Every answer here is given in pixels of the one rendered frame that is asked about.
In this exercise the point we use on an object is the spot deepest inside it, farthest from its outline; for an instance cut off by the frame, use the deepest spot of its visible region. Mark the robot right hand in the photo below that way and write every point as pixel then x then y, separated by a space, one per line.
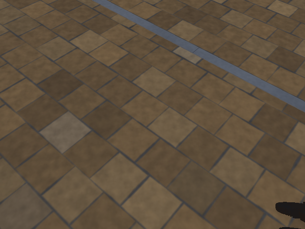
pixel 292 209

